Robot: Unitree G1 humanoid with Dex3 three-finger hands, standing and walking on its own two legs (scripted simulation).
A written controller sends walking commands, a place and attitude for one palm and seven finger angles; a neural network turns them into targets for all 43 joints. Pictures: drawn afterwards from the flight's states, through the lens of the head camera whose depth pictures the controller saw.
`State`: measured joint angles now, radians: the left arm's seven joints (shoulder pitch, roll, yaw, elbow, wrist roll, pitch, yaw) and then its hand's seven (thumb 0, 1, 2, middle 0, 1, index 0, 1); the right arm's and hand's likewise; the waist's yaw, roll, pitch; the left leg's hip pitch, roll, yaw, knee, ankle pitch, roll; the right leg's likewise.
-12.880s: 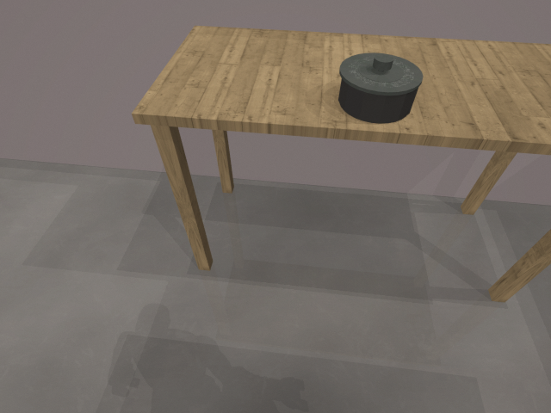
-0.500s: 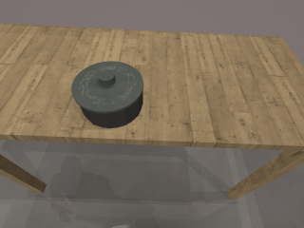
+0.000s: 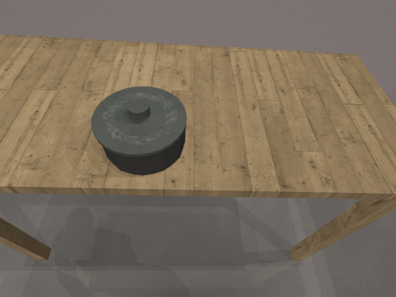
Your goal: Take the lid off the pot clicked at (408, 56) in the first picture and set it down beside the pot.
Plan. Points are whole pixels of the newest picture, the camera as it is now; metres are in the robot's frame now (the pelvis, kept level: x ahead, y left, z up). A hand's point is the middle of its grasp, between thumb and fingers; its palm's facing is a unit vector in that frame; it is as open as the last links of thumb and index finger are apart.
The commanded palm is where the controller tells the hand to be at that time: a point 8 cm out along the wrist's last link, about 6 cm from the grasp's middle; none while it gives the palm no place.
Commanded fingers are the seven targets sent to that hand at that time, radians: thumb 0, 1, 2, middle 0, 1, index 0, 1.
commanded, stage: come to a stop and stand still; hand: left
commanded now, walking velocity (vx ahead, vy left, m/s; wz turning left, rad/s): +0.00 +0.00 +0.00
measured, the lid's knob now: (138, 109) +0.44 +0.15 +0.12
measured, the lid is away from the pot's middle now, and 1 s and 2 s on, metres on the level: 0.00 0.00 0.00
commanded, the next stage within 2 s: look again from close up in 0.32 s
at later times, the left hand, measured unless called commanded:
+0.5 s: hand out of the picture +0.00 +0.19 -0.18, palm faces +0.02 -0.98 -0.20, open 7.4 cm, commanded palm none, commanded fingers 0.00 0.90 0.90 -0.20 -0.30 -0.20 -0.30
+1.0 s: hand out of the picture -0.01 +0.18 -0.18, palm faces +0.01 -0.99 -0.17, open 7.4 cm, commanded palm none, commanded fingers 0.00 0.90 0.90 -0.20 -0.30 -0.20 -0.30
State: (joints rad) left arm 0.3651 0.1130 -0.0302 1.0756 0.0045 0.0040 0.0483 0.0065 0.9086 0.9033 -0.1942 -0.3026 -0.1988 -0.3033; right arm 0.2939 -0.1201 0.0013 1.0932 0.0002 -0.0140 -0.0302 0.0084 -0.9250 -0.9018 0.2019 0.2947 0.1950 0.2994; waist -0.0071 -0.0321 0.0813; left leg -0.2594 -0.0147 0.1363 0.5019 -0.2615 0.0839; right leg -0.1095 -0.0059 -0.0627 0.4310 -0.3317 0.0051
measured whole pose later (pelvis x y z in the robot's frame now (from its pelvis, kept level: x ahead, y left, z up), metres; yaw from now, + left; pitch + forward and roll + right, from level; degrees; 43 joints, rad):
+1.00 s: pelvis +0.00 +0.02 +0.00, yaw -1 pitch +1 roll +0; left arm 0.32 0.16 -0.02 1.04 0.01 0.01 0.05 0.01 0.91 0.90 -0.19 -0.30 -0.20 -0.30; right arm 0.25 -0.17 0.00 1.04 -0.01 -0.01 -0.02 0.00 -0.92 -0.90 0.20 0.29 0.20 0.30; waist 0.01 -0.03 0.04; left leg -0.26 -0.05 0.16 0.49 -0.26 0.11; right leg -0.14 -0.04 -0.04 0.48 -0.36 0.03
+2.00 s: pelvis -0.03 -0.05 +0.01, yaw +4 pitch -4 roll -1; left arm 0.68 0.27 0.15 -0.23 -0.05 -0.07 0.06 0.02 0.90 0.90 -1.25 -1.45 -1.25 -1.45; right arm 0.20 -0.20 0.02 0.58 0.00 -0.09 -0.05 0.01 -0.90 -0.90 0.20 0.30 0.20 0.30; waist 0.06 0.06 0.03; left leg -0.19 0.01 0.05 0.42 -0.16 0.02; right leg -0.02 0.05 -0.09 0.35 -0.26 -0.06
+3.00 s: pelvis -0.03 -0.02 +0.00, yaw +3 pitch -2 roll -1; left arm 0.51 0.48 0.22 -0.60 0.39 0.03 0.09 0.02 0.85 0.93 -1.29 -1.45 -1.29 -1.46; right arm 0.16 -0.25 0.03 0.54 0.01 0.02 -0.01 0.01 -0.90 -0.90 0.20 0.30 0.20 0.30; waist 0.08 0.09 0.02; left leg -0.26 -0.01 0.09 0.47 -0.19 0.06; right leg -0.12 0.02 -0.05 0.45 -0.31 -0.02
